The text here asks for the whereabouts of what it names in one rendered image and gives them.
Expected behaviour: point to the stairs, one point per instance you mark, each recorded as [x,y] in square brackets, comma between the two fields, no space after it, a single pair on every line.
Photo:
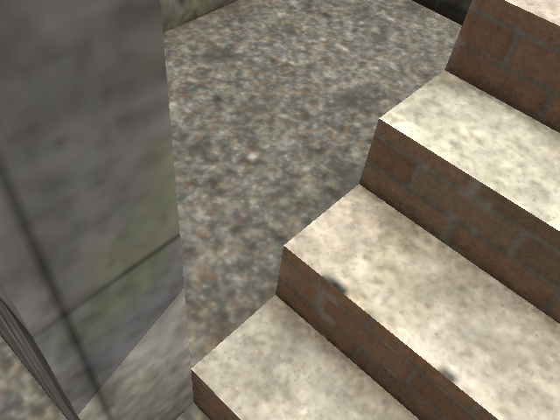
[430,291]

